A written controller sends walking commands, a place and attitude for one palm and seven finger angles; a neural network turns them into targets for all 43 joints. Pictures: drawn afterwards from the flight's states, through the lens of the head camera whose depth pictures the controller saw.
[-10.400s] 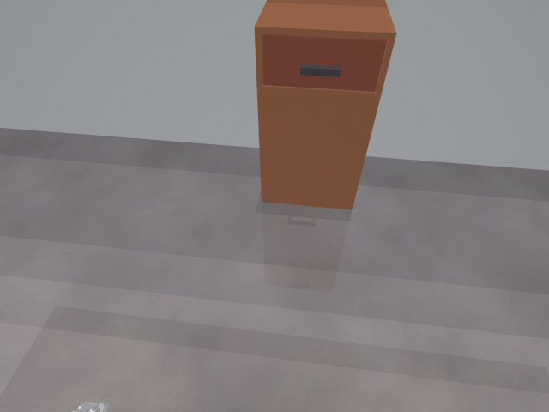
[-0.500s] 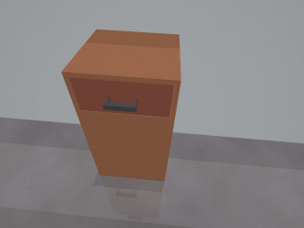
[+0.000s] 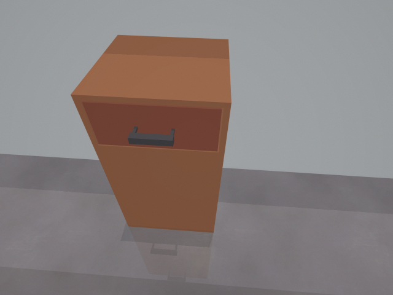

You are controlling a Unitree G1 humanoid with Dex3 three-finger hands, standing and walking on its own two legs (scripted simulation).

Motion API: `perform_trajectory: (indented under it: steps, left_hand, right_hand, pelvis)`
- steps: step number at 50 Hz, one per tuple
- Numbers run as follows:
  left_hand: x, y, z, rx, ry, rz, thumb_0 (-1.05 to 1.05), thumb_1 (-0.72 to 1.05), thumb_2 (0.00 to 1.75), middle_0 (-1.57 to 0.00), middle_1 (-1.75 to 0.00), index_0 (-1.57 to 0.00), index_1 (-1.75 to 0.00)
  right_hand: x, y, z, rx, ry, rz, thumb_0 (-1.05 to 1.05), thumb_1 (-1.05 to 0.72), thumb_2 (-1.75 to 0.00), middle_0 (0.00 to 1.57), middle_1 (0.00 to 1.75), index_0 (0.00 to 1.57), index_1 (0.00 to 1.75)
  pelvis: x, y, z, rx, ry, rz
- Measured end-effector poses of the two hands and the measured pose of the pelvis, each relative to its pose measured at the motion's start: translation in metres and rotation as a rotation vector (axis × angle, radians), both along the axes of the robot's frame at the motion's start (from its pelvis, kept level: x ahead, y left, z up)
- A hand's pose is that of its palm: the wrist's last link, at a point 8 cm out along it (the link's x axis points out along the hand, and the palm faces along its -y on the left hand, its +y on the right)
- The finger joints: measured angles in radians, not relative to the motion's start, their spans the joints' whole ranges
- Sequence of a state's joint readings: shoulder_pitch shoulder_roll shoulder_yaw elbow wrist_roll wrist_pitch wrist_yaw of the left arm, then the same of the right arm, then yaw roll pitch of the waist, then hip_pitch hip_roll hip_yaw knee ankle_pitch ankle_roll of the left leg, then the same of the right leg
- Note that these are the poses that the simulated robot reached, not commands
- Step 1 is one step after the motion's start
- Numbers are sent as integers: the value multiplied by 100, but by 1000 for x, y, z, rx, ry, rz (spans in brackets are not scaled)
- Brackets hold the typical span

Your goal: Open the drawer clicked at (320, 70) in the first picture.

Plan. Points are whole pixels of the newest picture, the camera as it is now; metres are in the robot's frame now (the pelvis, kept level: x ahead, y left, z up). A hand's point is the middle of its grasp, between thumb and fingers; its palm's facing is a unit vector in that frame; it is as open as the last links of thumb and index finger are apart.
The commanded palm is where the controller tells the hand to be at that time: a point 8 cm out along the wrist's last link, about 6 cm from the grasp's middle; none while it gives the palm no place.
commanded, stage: shuffle to correct the standing spot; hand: left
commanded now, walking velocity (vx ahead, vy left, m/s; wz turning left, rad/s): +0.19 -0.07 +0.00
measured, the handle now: (152, 134) +0.57 +0.17 -0.03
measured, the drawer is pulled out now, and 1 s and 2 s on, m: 0.00 0.00 0.00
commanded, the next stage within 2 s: come to a stop and stand still in 0.04 s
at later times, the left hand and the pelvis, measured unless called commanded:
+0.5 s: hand out of the picture +0.03 +0.14 -0.18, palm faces +0.07 -0.98 -0.18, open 7.3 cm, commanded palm none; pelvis +0.05 -0.01 +0.00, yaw +1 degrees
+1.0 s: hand out of the picture +0.03 +0.17 -0.16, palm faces +0.03 -0.98 -0.22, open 7.3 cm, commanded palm none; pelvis -0.01 -0.01 +0.00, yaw +1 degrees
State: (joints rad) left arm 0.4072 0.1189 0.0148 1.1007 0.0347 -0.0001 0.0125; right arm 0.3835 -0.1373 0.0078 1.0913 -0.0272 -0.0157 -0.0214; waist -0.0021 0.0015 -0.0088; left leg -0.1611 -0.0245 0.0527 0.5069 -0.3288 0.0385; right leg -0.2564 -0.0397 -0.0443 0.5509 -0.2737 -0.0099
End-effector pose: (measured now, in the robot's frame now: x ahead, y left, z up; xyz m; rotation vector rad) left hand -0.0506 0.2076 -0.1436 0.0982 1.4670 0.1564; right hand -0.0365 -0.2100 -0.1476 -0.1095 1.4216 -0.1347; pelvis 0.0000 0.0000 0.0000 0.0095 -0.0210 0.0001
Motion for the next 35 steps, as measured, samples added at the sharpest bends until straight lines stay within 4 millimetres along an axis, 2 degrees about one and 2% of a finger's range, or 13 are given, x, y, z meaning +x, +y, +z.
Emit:
perform_trajectory:
  steps: [6,13,18,22,28,35]
  left_hand:
    - [11,-19,-4,-11,5,39,0,91,90,-19,-30,-19,-30]
    - [21,-30,-15,-48,40,87,0,91,90,-19,-30,-20,-30]
    - [46,-33,-10,-47,28,76,0,91,90,-19,-30,-20,-30]
    - [71,-28,-4,-24,-21,48,0,91,90,-20,-30,-20,-30]
    - [85,-3,1,57,-64,8,2,93,90,-20,-30,-20,-30]
    - [94,13,5,109,-159,-62,1,92,90,-19,-30,-20,-30]
  right_hand:
    - [20,-14,-3,-5,19,10,0,-91,-90,20,30,20,30]
    - [78,-14,2,-39,-44,59,0,-92,-90,20,30,20,30]
    - [100,-19,7,-71,-54,52,2,-95,-90,20,30,20,30]
    - [108,-24,10,-74,-70,36,2,-95,-90,20,30,20,30]
    - [105,-32,6,-66,-88,25,1,-94,-90,20,30,20,30]
    - [95,-40,5,-47,-158,14,1,-93,-90,20,30,20,30]
  pelvis:
    - [21,-13,-5,-19,18,19]
    - [46,-11,-7,-21,9,34]
    - [58,-9,0,-14,10,29]
    - [56,-11,3,-7,19,23]
    - [43,-18,1,0,24,13]
    - [19,-20,-3,-15,6,15]
